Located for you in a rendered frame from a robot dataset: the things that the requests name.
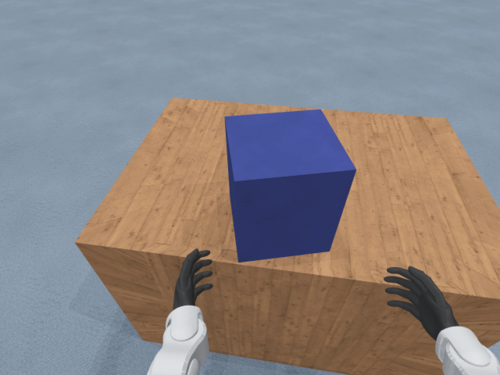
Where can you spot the carton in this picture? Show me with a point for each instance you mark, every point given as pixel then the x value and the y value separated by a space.
pixel 289 179

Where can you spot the right robot forearm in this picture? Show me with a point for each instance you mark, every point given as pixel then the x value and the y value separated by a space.
pixel 462 354

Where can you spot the pedestal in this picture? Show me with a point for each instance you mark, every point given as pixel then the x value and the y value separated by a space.
pixel 416 200

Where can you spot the robot right hand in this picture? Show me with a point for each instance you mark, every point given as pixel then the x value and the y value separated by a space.
pixel 428 304

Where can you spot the robot left hand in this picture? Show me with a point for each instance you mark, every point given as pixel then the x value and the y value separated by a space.
pixel 185 290

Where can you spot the left robot forearm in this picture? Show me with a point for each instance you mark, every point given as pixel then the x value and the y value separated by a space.
pixel 185 344

